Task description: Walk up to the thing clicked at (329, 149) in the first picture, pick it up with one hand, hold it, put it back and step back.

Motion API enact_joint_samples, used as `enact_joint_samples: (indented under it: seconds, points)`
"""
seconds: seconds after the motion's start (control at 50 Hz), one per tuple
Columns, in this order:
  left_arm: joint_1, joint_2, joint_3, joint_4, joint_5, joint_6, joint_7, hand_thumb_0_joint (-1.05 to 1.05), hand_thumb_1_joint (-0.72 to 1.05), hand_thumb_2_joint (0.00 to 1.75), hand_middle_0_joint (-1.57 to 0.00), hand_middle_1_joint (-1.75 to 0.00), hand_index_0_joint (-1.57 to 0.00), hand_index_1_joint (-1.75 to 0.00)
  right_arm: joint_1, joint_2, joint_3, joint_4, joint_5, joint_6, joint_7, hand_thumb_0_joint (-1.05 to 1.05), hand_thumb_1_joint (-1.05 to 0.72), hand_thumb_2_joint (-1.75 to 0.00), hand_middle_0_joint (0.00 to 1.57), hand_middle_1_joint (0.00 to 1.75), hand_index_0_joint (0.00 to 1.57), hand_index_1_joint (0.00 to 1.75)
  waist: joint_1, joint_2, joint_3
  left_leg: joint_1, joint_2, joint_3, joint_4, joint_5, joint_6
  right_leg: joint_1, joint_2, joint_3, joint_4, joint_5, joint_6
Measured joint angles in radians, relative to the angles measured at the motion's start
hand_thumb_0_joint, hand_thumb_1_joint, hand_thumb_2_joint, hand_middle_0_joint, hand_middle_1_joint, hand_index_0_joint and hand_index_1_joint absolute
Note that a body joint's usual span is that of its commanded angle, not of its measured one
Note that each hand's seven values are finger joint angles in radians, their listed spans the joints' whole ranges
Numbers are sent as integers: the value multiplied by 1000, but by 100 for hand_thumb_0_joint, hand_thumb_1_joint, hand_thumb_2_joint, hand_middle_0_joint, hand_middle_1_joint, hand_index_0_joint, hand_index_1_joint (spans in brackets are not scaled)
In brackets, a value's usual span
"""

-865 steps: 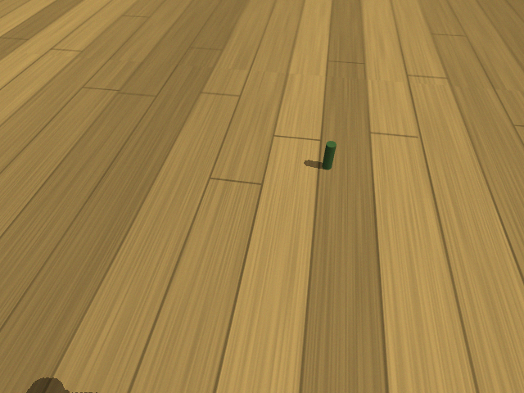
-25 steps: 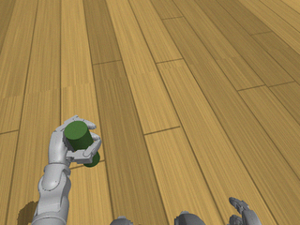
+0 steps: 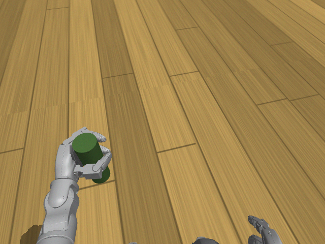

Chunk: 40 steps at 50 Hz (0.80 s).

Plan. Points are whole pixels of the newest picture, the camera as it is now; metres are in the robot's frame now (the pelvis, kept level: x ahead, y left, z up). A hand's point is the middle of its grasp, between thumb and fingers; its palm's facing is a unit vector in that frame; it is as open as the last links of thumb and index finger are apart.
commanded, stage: hold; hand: left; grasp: from the side
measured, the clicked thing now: (93, 160) +0.33 +0.18 +0.02
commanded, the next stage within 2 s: none
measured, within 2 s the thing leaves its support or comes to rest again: neither
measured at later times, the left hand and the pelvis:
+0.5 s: hand (94, 154) +0.32 +0.17 +0.05, palm faces +0.02 -1.00 -0.03, open 7.0 cm; pelvis +0.00 +0.00 +0.01, yaw +0 degrees
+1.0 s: hand (94, 155) +0.32 +0.17 +0.05, palm faces +0.02 -1.00 -0.03, open 7.0 cm; pelvis +0.00 +0.00 +0.01, yaw +0 degrees
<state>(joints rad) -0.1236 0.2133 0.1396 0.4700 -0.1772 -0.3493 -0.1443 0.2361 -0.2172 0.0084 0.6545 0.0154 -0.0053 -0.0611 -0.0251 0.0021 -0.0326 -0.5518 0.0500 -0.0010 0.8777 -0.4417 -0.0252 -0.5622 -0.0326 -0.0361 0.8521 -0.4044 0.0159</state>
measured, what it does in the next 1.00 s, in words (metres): stands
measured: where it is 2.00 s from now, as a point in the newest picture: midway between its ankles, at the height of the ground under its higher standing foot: outside the picture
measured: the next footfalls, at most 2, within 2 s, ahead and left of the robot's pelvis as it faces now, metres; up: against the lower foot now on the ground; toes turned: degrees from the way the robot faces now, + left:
none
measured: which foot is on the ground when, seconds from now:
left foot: down 0.00-1.00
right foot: down 0.00-1.00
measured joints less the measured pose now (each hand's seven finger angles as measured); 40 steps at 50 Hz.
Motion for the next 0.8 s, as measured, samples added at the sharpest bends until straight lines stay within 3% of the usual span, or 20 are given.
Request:
enact_joint_samples:
  seconds: [0.8]
  points:
    - [-18,-2,-6,34,10,-15,4,4,0,107,-89,-106,-89,-107,-2,0,-6,24,0,-8,15,1,-90,-90,20,30,20,29,6,-2,24,75,-4,3,-71,37,0,73,-2,1,-67,34,0]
